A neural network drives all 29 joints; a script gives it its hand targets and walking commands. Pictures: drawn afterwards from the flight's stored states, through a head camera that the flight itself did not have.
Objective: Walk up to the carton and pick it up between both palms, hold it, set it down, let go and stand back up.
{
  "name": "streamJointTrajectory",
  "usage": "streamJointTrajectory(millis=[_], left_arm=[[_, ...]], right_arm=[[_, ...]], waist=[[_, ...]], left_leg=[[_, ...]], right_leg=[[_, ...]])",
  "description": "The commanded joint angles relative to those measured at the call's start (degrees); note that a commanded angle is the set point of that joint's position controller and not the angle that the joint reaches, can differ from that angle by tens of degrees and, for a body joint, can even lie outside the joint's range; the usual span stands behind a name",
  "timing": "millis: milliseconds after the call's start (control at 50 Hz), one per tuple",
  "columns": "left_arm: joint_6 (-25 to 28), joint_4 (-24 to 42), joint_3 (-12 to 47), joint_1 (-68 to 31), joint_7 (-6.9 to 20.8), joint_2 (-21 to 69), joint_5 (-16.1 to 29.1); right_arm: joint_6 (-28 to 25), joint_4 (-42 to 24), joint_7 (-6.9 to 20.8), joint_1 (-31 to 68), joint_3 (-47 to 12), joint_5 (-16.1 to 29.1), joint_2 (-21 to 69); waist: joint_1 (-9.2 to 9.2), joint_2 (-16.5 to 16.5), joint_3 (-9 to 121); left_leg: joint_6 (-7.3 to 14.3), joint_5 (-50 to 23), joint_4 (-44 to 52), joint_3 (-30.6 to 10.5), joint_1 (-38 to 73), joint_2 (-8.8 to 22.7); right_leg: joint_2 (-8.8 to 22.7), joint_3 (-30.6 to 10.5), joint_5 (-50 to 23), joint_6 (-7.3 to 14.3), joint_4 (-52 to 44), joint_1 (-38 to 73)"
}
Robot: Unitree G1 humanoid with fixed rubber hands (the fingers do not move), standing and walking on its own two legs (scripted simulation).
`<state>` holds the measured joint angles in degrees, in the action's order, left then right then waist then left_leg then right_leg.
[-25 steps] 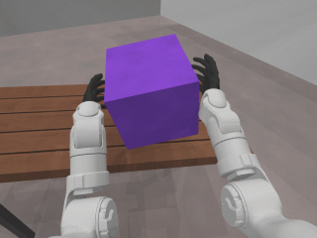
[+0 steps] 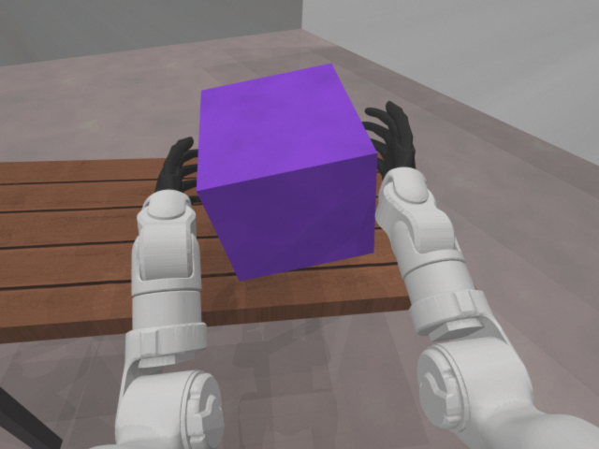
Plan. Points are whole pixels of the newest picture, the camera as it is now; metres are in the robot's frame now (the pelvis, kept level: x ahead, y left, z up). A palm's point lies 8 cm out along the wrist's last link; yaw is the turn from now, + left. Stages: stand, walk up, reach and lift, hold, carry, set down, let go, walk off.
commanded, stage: hold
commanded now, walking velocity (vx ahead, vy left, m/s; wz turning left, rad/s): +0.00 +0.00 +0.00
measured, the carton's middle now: (286, 170) +0.45 +0.02 +0.17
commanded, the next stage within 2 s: set down in 0.38 s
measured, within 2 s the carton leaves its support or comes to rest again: neither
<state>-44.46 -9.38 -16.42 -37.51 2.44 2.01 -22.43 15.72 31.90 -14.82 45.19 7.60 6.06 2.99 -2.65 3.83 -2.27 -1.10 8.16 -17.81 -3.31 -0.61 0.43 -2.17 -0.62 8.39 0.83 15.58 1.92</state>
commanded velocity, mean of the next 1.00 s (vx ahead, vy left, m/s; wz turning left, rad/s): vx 0.00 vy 0.00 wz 0.00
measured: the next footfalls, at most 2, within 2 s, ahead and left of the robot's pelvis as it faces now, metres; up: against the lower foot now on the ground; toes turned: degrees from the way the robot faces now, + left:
none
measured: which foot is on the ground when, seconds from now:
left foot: down 0.00-1.00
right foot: down 0.00-1.00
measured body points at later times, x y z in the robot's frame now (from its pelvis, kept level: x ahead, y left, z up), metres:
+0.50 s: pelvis +0.00 +0.00 +0.00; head -0.05 +0.02 +0.45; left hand +0.37 +0.17 +0.20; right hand +0.39 -0.12 +0.24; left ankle +0.03 +0.13 -0.75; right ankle +0.01 -0.11 -0.75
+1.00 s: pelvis +0.02 +0.00 +0.00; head -0.01 +0.01 +0.45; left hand +0.40 +0.16 +0.15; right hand +0.42 -0.12 +0.22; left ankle +0.03 +0.13 -0.75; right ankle +0.01 -0.11 -0.75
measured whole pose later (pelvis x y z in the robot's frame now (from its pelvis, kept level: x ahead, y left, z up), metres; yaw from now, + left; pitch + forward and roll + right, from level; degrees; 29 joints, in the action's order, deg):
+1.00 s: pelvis +0.02 +0.00 +0.00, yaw +0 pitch -8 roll +0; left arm -29.1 -17.3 -20.1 -33.7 4.1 3.7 -26.5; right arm -3.0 40.2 -8.3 45.9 11.5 -2.0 5.6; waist -2.7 1.9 -3.7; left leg -1.3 8.4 -16.1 -3.3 0.0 0.4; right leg -2.1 -0.6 9.5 0.8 15.3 1.9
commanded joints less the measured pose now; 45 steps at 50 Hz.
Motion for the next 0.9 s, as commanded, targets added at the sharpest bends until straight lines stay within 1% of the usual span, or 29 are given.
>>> streamJointTrajectory(millis=[0, 20, 40, 60, 80, 100, 120, 140, 160, 220, 280, 300, 320, 360, 380, 440, 480, 500, 520, 580, 640, 700, 720, 740, 780, 800, 820, 840, 880], left_arm=[[7.2, 12.3, 24.7, -44.6, 10.3, 28.6, 10.5], [6.9, 12.6, 25.9, -43.3, 10.1, 29.8, 10.4], [6.4, 10.9, 22.6, -42.3, 10.3, 28.1, 9.0], [6.8, 12.2, 24.7, -44.0, 10.1, 28.9, 11.0], [7.3, 12.0, 24.0, -44.9, 10.0, 28.8, 10.4], [7.2, 14.6, 26.3, -45.1, 9.7, 30.2, 10.9], [6.5, 11.8, 26.7, -43.1, 10.0, 30.3, 10.5], [7.7, 17.6, 27.7, -45.1, 9.6, 30.8, 11.8], [7.0, 13.2, 25.0, -39.5, 9.8, 29.5, 10.4], [5.8, 7.4, 26.0, -41.3, 10.1, 30.6, 9.5], [6.9, 9.6, 24.2, -42.7, 9.6, 28.9, 9.6], [7.3, 11.7, 26.7, -44.6, 9.7, 30.1, 11.7], [7.4, 13.0, 25.5, -42.3, 9.5, 29.8, 10.6], [6.7, 10.9, 22.6, -41.2, 10.0, 29.0, 8.7], [5.8, 12.1, 21.3, -38.4, 10.1, 28.4, 8.3], [5.7, 11.4, 22.9, -38.7, 10.2, 28.9, 9.2], [7.0, 15.5, 23.3, -41.0, 10.1, 29.4, 9.5], [6.7, 12.1, 18.5, -40.1, 10.5, 26.4, 6.6], [7.1, 11.6, 20.4, -39.5, 10.9, 27.9, 7.5], [9.3, 6.7, 17.2, -41.2, 11.9, 27.6, 3.4], [11.2, 0.5, 13.1, -37.7, 12.6, 26.5, -0.9], [14.6, 0.5, 13.4, -39.1, 11.8, 27.3, -0.9], [15.9, 1.6, 14.3, -40.1, 11.3, 27.8, -1.0], [16.4, 0.9, 12.9, -37.0, 11.0, 27.5, -1.6], [18.3, 1.4, 13.4, -38.1, 9.6, 27.3, -0.6], [19.7, 4.2, 14.0, -39.9, 9.0, 27.8, 0.5], [20.5, 2.2, 13.5, -37.3, 8.9, 27.1, 0.2], [21.7, 6.0, 15.3, -41.4, 7.9, 27.1, 1.1], [22.6, 6.5, 16.1, -38.7, 7.1, 27.0, 1.8]], right_arm=[[-0.4, -5.1, 8.9, 31.0, -18.3, 2.0, 26.9], [-0.8, -7.1, 9.1, 31.8, -18.9, 3.5, 26.6], [0.3, -4.4, 8.9, 31.4, -19.1, 3.5, 26.7], [-0.2, -3.9, 8.9, 30.7, -17.4, 3.3, 24.7], [-0.5, -5.3, 9.2, 31.6, -18.6, 3.1, 25.8], [-0.6, -5.9, 9.2, 30.8, -18.5, 3.4, 25.6], [-0.9, -6.2, 9.0, 32.3, -17.6, 3.4, 24.2], [-1.0, -7.9, 9.2, 29.2, -19.1, 3.7, 25.3], [-0.5, -8.6, 8.9, 30.7, -20.7, 4.6, 25.7], [-0.4, -4.7, 9.3, 32.3, -17.2, 2.2, 24.0], [-0.4, -3.8, 9.5, 32.0, -17.8, 2.6, 25.5], [-1.1, -5.8, 9.5, 32.4, -17.7, 2.4, 25.5], [-0.5, -5.5, 9.5, 30.1, -18.3, 2.5, 25.4], [-0.1, -4.6, 9.3, 30.5, -19.5, 3.4, 25.1], [-1.4, -13.2, 8.9, 35.9, -26.1, 6.0, 27.9], [-1.1, -14.6, 8.2, 38.4, -25.9, 5.7, 26.8], [-2.7, -16.7, 7.9, 37.4, -26.4, 6.2, 27.8], [-1.9, -11.0, 8.0, 36.6, -23.7, 4.0, 27.3], [-3.1, -14.3, 8.1, 36.0, -23.3, 4.1, 27.0], [-6.8, -5.3, 9.9, 35.9, -15.1, -1.2, 25.3], [-10.8, -0.8, 11.8, 34.2, -8.2, -6.5, 23.3], [-14.0, 3.2, 13.9, 32.4, -6.7, -9.6, 22.6], [-14.6, 6.8, 14.3, 30.8, -6.5, -10.1, 22.5], [-15.5, 5.6, 14.5, 30.2, -7.1, -10.5, 22.8], [-17.8, 5.0, 14.7, 32.0, -9.0, -10.6, 23.8], [-18.5, 5.5, 14.8, 31.6, -11.0, -9.5, 25.1], [-18.6, 7.8, 15.0, 29.7, -12.7, -9.2, 26.0], [-19.4, 8.9, 15.2, 29.2, -13.3, -8.7, 26.1], [-20.2, 6.1, 14.9, 29.0, -16.9, -7.6, 26.7]], waist=[[-8.85, -6.1, 20.9], [-8.33, -6.8, 22.3], [-6.96, -6.5, 20.8], [-9.85, -6.3, 22.2], [-8.47, -5.6, 23.8], [-9.65, -7.9, 24.0], [-9.88, -7.9, 22.3], [-10.38, -8.2, 26.3], [-8.18, -6.2, 23.5], [-9.52, -6.2, 18.1], [-8.31, -5.2, 20.0], [-9.71, -5.4, 23.2], [-9.65, -6.5, 23.2], [-7.51, -4.5, 19.5], [-1.30, -1.8, 26.0], [-3.97, -0.3, 25.9], [-3.78, -2.8, 29.1], [-2.67, -1.8, 24.4], [-3.75, -3.6, 24.9], [-3.72, -6.9, 19.2], [-1.17, -7.2, 14.5], [0.17, -8.7, 14.5], [-0.01, -9.7, 13.2], [1.76, -9.2, 11.8], [2.93, -8.1, 15.7], [2.76, -8.2, 19.5], [4.18, -7.0, 18.2], [3.35, -8.3, 20.9], [4.70, -7.1, 23.6]], left_leg=[[-0.8, -4.4, 3.3, 5.2, 7.2, -1.8], [-1.1, -7.6, 2.8, 4.6, 9.3, -1.5], [-0.5, -8.5, 2.1, 5.5, 8.6, -2.3], [-1.1, -6.4, 2.5, 4.2, 9.7, -1.8], [-1.1, -6.5, 2.4, 4.5, 9.9, -1.6], [-1.7, -10.2, 1.7, 4.0, 11.1, -1.3], [-2.0, -7.6, 1.9, 3.8, 9.8, -0.9], [-2.6, -13.1, 0.9, 3.6, 11.0, -1.2], [-1.7, -13.7, 0.8, 4.5, 10.7, -1.9], [-1.6, -3.2, 3.7, 4.1, 7.6, -0.9], [-0.8, -3.1, 3.5, 3.9, 7.9, -1.4], [-1.2, -4.6, 3.0, 3.7, 8.5, -1.1], [-1.6, -8.3, 2.4, 3.5, 10.1, -1.0], [-0.7, -6.6, 3.0, 5.1, 8.5, -1.9], [1.7, -9.3, 1.7, 6.8, 8.1, -3.0], [2.2, -9.7, 1.8, 5.7, 8.2, -2.8], [1.0, -11.8, 0.8, 5.9, 9.4, -3.2], [2.1, -8.8, 2.0, 6.4, 8.2, -3.4], [1.3, -9.0, 1.7, 6.5, 8.6, -3.2], [-0.1, -1.4, 3.8, 6.4, 9.0, -1.4], [1.0, 7.7, 6.9, 7.1, 4.5, -0.7], [1.0, 11.1, 9.4, 7.0, 0.9, 0.2], [0.5, 9.9, 9.6, 7.2, 1.1, 0.2], [0.6, 7.4, 9.0, 7.7, 1.6, -0.5], [0.1, 2.2, 7.6, 8.3, 4.2, -0.5], [-0.4, -5.4, 5.6, 8.8, 7.0, -1.0], [0.0, -6.1, 5.2, 9.2, 7.5, -1.0], [-1.1, -8.3, 4.9, 9.2, 8.0, -1.0], [-1.3, -17.4, 2.5, 9.3, 9.9, -1.3]], right_leg=[[0.7, 5.6, -6.8, -3.0, -0.3, 7.0], [0.6, 5.5, -8.8, -3.0, -0.2, 7.2], [0.4, 5.7, -8.9, -3.1, -0.3, 7.1], [0.6, 5.8, -6.7, -3.1, -0.9, 6.4], [0.5, 5.8, -7.2, -2.7, -0.3, 6.6], [0.4, 5.7, -10.5, -2.6, 0.5, 6.4], [0.1, 5.3, -8.6, -2.4, -0.2, 6.5], [-0.1, 5.5, -12.9, -2.4, 1.0, 8.6], [-0.3, 5.6, -13.1, -2.8, 0.2, 8.1], [0.4, 5.9, -4.9, -2.9, -1.0, 5.7], [0.5, 5.8, -5.0, -3.0, -0.6, 5.6], [0.5, 5.7, -7.0, -2.6, -0.5, 6.0], [0.2, 5.6, -9.4, -2.6, 0.2, 6.9], [0.0, 5.4, -7.2, -3.0, -0.8, 6.4], [-0.3, 4.7, -10.6, -5.0, 0.2, 11.5], [0.1, 4.9, -14.4, -5.8, 0.9, 11.8], [-0.1, 4.7, -16.8, -5.1, 1.3, 13.4], [0.7, 4.4, -13.4, -5.3, 0.5, 12.4], [0.7, 4.2, -13.1, -5.3, 0.5, 11.2], [0.9, 6.1, 0.0, -3.7, -1.6, 5.4], [2.1, 6.6, 9.7, -3.0, -2.4, 2.6], [1.2, 7.2, 10.1, -3.4, -0.5, 6.3], [1.0, 7.5, 9.1, -3.5, -0.2, 5.9], [1.2, 7.2, 9.5, -3.1, -1.1, 4.8], [1.0, 8.1, 7.1, -2.9, -0.9, 4.6], [1.1, 7.8, 2.7, -3.2, -0.8, 5.5], [1.1, 7.8, 3.0, -3.2, -1.2, 5.3], [0.9, 8.1, 1.5, -3.0, -1.0, 4.9], [0.5, 8.4, -7.2, -3.1, 0.4, 7.3]])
